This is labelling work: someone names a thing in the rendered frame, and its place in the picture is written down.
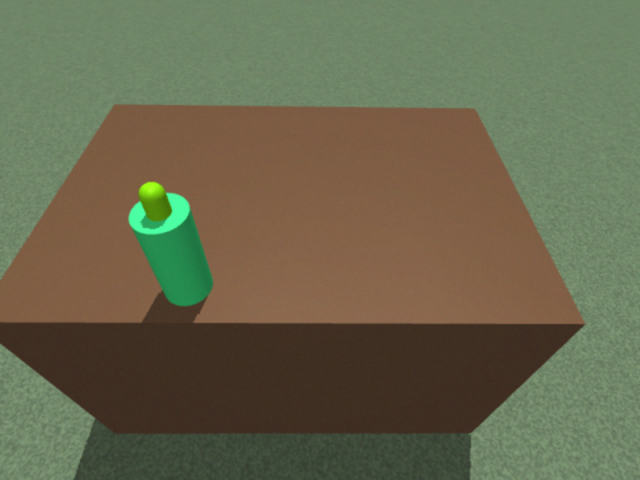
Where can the bottle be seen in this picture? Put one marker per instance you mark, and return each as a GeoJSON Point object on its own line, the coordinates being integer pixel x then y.
{"type": "Point", "coordinates": [165, 229]}

